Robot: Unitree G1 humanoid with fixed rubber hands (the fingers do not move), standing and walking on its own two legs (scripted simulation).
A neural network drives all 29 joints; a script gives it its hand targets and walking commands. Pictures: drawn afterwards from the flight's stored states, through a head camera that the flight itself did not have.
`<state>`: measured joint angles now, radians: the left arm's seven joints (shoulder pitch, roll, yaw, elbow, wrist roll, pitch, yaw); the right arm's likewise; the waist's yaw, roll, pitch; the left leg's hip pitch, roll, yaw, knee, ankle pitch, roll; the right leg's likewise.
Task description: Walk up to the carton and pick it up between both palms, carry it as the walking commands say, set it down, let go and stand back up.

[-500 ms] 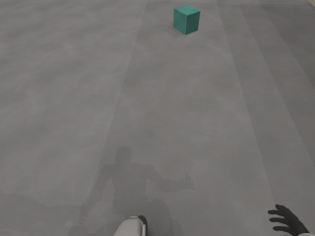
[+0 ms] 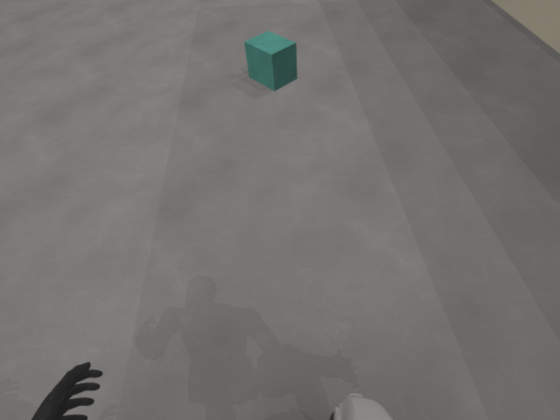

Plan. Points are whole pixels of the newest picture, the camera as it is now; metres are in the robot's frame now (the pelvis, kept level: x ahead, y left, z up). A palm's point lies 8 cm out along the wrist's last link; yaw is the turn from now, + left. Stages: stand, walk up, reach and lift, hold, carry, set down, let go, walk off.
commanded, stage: walk up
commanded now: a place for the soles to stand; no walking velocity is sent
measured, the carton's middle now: (271, 60) +2.25 +0.05 -0.62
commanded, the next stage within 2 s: none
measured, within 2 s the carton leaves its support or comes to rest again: neither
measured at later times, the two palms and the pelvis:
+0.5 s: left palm (92, 285) +0.37 +0.37 -0.08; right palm (416, 200) +0.50 -0.26 -0.05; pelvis +0.35 +0.04 +0.02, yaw +0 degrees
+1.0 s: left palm (153, 143) +0.73 +0.32 -0.05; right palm (410, 136) +0.72 -0.32 -0.08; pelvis +0.64 +0.00 +0.03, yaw +1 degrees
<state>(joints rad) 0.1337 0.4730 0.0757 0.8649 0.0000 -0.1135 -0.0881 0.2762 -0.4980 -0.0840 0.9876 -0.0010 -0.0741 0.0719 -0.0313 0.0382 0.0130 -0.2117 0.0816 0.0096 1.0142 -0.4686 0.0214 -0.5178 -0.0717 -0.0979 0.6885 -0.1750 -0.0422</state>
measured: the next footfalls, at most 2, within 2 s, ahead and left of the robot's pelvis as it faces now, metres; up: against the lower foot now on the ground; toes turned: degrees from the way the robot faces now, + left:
left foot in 0.36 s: +0.43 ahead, +0.14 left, +0.00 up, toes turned +7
right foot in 0.80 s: +0.72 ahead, -0.10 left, +0.00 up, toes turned -6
